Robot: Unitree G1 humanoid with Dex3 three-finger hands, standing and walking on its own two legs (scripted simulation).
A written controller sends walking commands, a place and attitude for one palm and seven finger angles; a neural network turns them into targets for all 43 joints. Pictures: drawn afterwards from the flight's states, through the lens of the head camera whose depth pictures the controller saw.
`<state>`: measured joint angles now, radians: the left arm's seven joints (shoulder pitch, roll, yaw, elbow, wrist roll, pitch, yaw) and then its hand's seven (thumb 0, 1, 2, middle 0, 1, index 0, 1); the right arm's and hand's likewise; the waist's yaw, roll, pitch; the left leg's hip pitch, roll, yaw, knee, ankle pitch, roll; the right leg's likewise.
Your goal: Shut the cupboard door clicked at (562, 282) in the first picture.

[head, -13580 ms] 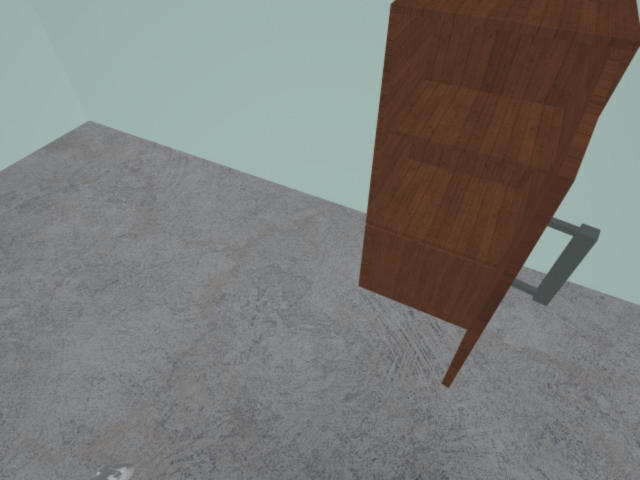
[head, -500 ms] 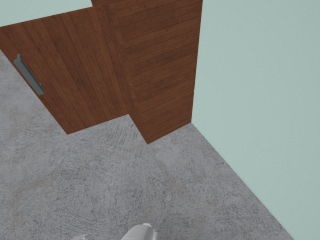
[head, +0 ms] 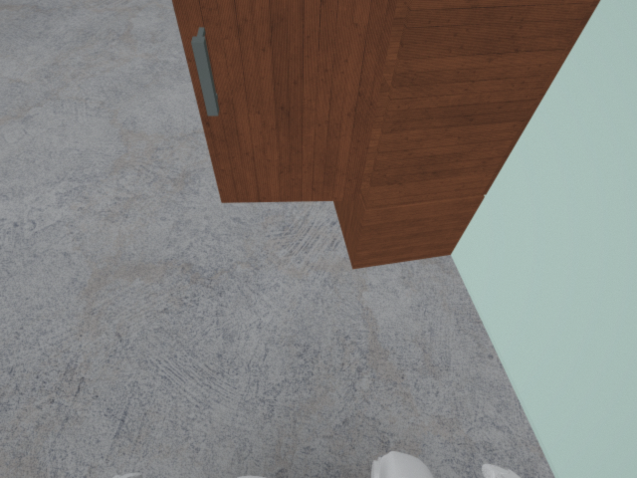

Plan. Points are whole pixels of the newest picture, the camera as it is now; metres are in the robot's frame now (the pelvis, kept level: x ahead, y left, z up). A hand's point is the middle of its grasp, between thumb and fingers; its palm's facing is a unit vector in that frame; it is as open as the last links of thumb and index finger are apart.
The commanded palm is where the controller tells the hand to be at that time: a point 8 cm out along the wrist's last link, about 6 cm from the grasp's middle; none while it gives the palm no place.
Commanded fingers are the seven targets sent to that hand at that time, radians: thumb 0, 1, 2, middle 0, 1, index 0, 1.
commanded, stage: turn to face it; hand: left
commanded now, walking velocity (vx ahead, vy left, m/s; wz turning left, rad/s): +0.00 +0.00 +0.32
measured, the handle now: (207, 73) +0.80 +0.29 +0.03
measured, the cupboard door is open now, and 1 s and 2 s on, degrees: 82 82 82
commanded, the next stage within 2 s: take the last steps up to it in 0.24 s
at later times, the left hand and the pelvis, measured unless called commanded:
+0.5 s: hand out of the picture -0.01 +0.14 -0.14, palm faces +0.23 -0.94 -0.27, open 7.4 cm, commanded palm none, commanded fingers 0.00 0.90 0.90 -0.20 -0.30 -0.20 -0.30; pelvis -0.02 -0.05 +0.01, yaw +11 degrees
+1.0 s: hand out of the picture +0.03 +0.19 -0.17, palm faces +0.26 -0.95 -0.19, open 7.4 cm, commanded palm none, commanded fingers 0.00 0.90 0.90 -0.20 -0.30 -0.20 -0.30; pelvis +0.05 +0.00 +0.00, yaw +12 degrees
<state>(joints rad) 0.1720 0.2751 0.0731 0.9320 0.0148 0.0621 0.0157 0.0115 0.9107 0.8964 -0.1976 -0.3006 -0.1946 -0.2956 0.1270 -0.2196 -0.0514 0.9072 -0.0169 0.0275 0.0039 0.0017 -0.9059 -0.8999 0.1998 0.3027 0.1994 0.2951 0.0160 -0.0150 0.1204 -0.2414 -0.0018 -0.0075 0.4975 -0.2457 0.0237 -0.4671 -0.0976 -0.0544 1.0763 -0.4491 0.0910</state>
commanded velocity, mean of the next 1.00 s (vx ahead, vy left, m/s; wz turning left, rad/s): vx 0.20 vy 0.00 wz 0.09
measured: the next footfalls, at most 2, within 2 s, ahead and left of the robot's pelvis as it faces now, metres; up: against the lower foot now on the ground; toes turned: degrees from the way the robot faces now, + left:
right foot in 0.22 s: +0.05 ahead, -0.13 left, +0.00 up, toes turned +1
left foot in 0.72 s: -0.02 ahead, +0.11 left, +0.00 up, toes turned +18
